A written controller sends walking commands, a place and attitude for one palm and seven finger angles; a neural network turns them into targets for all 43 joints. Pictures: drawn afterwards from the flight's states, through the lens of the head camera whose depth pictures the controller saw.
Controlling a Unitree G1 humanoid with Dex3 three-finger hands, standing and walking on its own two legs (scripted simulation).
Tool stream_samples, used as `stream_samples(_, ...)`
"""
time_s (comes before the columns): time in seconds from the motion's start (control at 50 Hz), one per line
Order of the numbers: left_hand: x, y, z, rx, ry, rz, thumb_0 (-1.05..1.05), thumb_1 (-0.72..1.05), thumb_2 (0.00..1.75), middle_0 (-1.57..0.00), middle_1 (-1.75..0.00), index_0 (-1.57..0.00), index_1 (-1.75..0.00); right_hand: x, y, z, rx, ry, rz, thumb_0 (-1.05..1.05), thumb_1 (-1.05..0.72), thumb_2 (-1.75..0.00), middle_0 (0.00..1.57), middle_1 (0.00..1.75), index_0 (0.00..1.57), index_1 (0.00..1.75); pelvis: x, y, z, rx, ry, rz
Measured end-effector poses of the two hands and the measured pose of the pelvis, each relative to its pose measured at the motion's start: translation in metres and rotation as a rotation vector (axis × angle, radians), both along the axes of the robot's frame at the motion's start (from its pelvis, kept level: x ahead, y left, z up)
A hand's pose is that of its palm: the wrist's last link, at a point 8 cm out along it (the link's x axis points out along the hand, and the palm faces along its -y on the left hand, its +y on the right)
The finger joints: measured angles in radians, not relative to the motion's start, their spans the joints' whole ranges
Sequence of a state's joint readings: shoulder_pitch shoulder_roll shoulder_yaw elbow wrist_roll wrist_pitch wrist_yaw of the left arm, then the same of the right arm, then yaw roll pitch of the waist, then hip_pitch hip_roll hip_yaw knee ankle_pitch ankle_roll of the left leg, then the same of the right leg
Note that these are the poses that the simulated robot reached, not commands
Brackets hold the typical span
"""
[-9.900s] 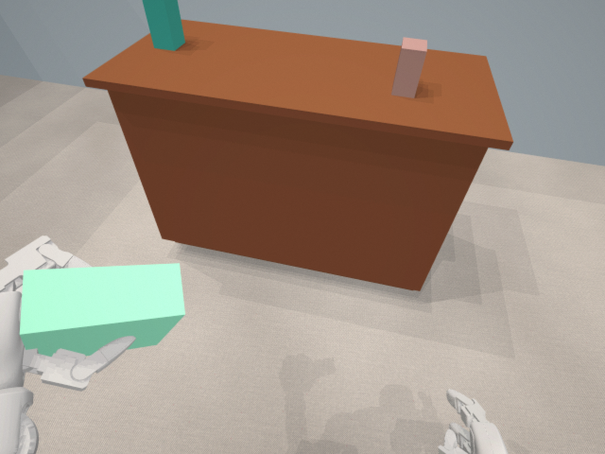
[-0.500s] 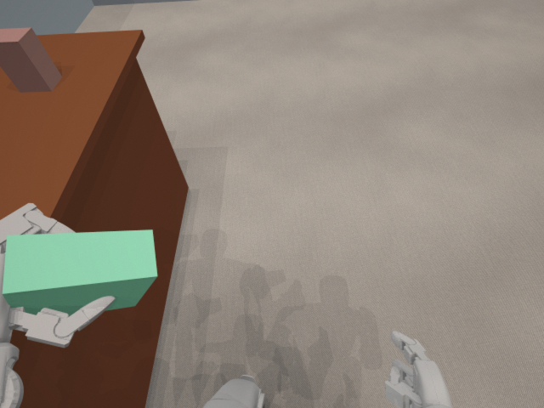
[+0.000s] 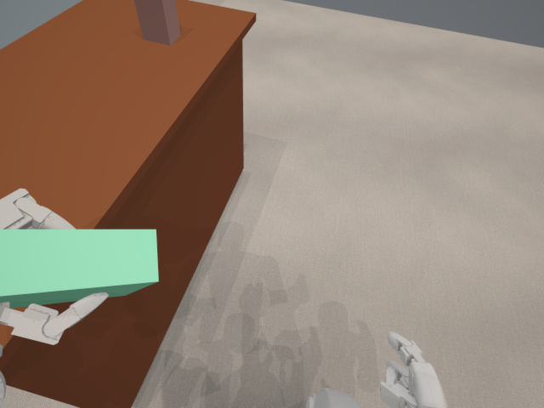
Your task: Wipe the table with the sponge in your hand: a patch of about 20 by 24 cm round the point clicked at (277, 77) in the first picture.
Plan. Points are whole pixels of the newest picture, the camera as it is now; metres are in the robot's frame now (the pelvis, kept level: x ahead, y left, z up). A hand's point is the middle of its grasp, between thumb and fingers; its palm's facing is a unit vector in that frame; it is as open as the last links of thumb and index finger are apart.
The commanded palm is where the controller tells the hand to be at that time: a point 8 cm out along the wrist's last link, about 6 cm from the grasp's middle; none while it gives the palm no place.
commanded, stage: turn to face it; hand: left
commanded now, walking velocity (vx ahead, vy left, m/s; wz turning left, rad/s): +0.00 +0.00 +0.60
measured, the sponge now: (98, 269) +0.23 +0.20 +0.15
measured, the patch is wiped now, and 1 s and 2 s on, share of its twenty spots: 0.00 0.00 0.00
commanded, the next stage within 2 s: take the last steps up to it in 1.38 s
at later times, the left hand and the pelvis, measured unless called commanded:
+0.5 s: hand out of the picture +0.06 +0.23 +0.18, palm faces +0.57 -0.69 -0.44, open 9.3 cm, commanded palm -0.01 +0.27 +0.18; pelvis -0.08 -0.05 +0.01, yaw +17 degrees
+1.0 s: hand out of the picture -0.11 +0.23 +0.17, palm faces +0.75 -0.43 -0.51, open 9.3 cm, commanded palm -0.17 +0.23 +0.18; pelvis -0.15 -0.09 -0.01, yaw +34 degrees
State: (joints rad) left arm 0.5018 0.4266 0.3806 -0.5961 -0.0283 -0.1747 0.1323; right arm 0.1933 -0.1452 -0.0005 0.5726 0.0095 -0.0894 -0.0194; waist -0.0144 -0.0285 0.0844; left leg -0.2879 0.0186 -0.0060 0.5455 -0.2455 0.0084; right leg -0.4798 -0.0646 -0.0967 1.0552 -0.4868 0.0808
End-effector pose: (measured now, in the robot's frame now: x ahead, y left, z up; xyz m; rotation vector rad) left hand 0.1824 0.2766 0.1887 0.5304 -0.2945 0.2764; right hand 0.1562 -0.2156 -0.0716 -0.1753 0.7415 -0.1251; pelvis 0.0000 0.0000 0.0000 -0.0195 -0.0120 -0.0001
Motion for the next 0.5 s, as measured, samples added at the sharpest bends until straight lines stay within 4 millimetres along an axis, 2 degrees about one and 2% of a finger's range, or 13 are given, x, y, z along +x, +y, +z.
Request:
stream_samples(0.1,-0.048,-0.001,0.017,0.021,-0.009,0.07,0.0,-0.42,1.0,-0.82,-1.35,-0.82,-1.35,-0.005,0.026,-0.008,0.071,0.004,0.115,0.01,-0.9,-0.9,0.2,0.3,0.21,0.3,-0.018,-0.006,0.003,-0.019,0.006,0.06)
stream_samples(0.18,-0.08,-0.002,0.014,0.034,0.028,0.171,0.0,-0.42,1.0,-0.82,-1.35,-0.82,-1.35,-0.009,0.026,-0.02,0.101,0.011,0.178,0.01,-0.9,-0.9,0.21,0.3,0.21,0.31,-0.034,-0.02,-0.001,-0.011,0.011,0.099)
stream_samples(0.26,-0.106,-0.01,-0.003,0.001,0.079,0.271,0.0,-0.42,1.0,-0.82,-1.35,-0.82,-1.35,-0.013,0.011,-0.034,0.101,0.024,0.221,0.01,-0.9,-0.9,0.21,0.3,0.21,0.31,-0.052,-0.037,-0.007,0.001,-0.002,0.142)
stream_samples(0.36,-0.131,-0.02,-0.014,-0.092,0.114,0.312,0.0,-0.42,1.0,-0.82,-1.35,-0.82,-1.35,-0.024,-0.018,-0.025,0.026,0.062,0.223,0.01,-0.9,-0.9,0.21,0.3,0.21,0.3,-0.064,-0.046,0.003,0.048,-0.006,0.212)
stream_samples(0.44,-0.149,-0.022,-0.006,-0.07,0.082,0.31,0.0,-0.42,1.0,-0.82,-1.35,-0.82,-1.35,-0.025,-0.035,-0.009,-0.056,0.044,0.217,0.01,-0.9,-0.9,0.2,0.3,0.2,0.3,-0.073,-0.05,0.008,0.065,0.002,0.268)
stream_samples(0.5,-0.168,-0.016,0.007,-0.028,0.021,0.322,0.0,-0.42,1.0,-0.82,-1.35,-0.82,-1.34,-0.022,-0.038,0.001,-0.111,0.017,0.235,0.01,-0.91,-0.9,0.2,0.3,0.2,0.3,-0.082,-0.047,0.006,0.058,0.013,0.3)
